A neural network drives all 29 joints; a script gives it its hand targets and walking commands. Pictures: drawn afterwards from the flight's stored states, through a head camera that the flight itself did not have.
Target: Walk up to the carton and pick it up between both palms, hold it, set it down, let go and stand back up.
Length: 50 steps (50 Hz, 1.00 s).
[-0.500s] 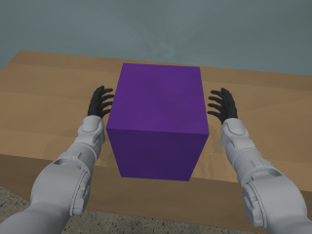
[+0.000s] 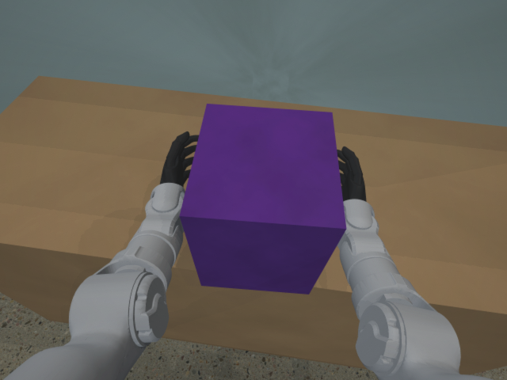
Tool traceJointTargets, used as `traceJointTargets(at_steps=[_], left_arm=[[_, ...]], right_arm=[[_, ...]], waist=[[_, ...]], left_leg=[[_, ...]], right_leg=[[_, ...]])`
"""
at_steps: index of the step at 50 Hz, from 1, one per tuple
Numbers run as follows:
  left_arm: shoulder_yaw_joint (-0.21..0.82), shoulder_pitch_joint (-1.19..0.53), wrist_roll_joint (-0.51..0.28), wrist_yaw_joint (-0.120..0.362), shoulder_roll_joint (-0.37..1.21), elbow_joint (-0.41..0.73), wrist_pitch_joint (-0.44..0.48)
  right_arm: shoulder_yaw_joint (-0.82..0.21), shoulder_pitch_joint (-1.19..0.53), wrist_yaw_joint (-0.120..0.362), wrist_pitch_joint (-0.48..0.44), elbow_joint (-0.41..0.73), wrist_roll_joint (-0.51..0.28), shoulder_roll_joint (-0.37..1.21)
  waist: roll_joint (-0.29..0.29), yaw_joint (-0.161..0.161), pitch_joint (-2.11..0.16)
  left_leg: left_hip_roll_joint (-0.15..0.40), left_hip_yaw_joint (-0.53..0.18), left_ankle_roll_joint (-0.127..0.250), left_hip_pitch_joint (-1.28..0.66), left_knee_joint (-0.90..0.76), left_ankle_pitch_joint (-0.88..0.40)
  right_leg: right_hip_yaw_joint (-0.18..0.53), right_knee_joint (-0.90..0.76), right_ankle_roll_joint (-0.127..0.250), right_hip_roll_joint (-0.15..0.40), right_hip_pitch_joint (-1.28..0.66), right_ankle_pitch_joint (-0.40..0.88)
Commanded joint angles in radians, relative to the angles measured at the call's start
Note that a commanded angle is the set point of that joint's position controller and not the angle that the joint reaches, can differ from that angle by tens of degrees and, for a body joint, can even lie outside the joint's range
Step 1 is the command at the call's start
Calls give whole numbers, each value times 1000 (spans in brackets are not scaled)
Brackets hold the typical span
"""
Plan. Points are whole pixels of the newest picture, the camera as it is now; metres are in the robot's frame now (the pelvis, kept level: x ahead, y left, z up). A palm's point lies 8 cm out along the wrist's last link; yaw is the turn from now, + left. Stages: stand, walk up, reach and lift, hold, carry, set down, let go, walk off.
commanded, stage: reach and lift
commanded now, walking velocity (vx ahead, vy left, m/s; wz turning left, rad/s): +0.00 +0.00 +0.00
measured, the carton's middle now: (261, 205) +0.41 +0.00 +0.03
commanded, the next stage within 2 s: none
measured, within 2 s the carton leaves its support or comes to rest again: leaves its support in 1.46 s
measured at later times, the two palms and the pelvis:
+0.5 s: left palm (174, 184) +0.42 +0.14 +0.07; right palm (351, 202) +0.40 -0.15 +0.06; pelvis +0.03 +0.01 +0.01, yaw -1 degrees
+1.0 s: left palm (172, 186) +0.42 +0.14 +0.06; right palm (349, 202) +0.40 -0.15 +0.06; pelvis +0.03 +0.01 +0.01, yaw +0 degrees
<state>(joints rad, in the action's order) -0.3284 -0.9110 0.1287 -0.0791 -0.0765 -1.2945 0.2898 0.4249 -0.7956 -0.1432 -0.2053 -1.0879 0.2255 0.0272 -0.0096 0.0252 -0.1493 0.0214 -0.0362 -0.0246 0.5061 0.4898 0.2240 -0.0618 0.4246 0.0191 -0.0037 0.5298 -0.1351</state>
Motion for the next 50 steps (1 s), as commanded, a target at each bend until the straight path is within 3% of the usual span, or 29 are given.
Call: traceJointTargets(at_steps=[1, 6, 11, 17, 24, 41, 42, 45, 50], left_arm=[[84, -456, 199, 162, 547, 108, 45], [33, -427, 256, 154, 552, 189, -5], [44, -379, 264, 142, 569, 256, -37], [90, -328, 256, 133, 600, 323, -66], [129, -285, 250, 136, 622, 369, -101], [163, -276, 237, 142, 653, 400, -126], [138, -248, 233, 155, 618, 380, -120], [130, -239, 226, 166, 615, 371, -112], [127, -238, 249, 158, 614, 362, -102]], right_arm=[[-135, -533, 210, -86, 146, 208, 534], [-102, -498, 219, -114, 136, 269, 538], [-129, -470, 217, -133, 149, 261, 540], [-176, -456, 213, -157, 163, 225, 543], [-217, -444, 209, -166, 185, 190, 539], [-257, -445, 201, -165, 221, 163, 557], [-274, -413, 197, -156, 252, 159, 582], [-283, -428, 188, -154, 277, 156, 579], [-296, -402, 187, -151, 253, 162, 585]], waist=[[85, -6, -470], [35, -33, -372], [5, -41, -363], [17, -45, -360], [21, -48, -338], [9, -44, -352], [-23, -51, -339], [-30, -53, -360], [-12, -52, -339]], left_leg=[[-33, 95, -59, -187, -91, -286], [-26, 120, -50, -217, -139, -296], [-21, 135, -46, -255, -143, -348], [-18, 139, -50, -280, -132, -433], [-19, 137, -44, -281, -143, -440], [-22, 135, -29, -268, -167, -392], [-32, 136, 1, -207, -172, -343], [-30, 136, 16, -149, -200, -304], [-26, 136, 4, -168, -201, -289]], right_leg=[[-9, -29, -7, -7, -587, 330], [-26, -67, -30, -17, -617, 298], [-27, -77, -37, -21, -666, 356], [-29, -74, -31, -23, -707, 443], [-28, -79, -29, -20, -731, 471], [-26, -90, -31, -12, -755, 481], [2, -95, -39, -6, -788, 483], [0, -74, -48, 5, -839, 528], [8, -78, -42, 4, -822, 500]])
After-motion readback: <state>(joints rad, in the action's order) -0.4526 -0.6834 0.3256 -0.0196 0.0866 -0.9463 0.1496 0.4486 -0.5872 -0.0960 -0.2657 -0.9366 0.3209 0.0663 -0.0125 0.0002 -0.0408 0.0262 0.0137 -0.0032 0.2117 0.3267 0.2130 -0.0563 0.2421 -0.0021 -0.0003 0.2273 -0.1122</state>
